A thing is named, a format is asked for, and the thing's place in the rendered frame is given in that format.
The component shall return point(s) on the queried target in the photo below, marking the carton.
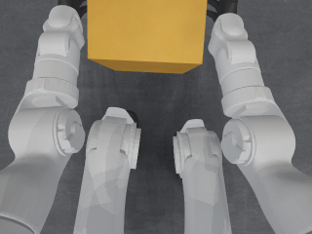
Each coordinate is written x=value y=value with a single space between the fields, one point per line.
x=156 y=36

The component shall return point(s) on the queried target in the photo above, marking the left robot shin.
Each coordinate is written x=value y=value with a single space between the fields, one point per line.
x=93 y=136

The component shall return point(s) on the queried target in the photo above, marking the right robot hand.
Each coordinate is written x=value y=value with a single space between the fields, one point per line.
x=222 y=7

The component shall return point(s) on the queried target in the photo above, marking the robot right upper arm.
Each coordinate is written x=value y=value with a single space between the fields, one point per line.
x=262 y=146

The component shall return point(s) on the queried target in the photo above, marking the robot left upper arm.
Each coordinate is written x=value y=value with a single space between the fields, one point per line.
x=43 y=140

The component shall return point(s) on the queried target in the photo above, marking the right robot forearm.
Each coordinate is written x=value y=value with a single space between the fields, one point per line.
x=238 y=71

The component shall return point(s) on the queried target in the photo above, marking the right robot foot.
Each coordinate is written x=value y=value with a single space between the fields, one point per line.
x=178 y=176

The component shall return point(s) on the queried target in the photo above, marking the left robot hand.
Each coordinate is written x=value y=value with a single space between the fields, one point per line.
x=75 y=4

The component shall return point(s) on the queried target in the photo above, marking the left robot forearm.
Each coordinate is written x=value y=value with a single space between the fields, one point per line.
x=56 y=66

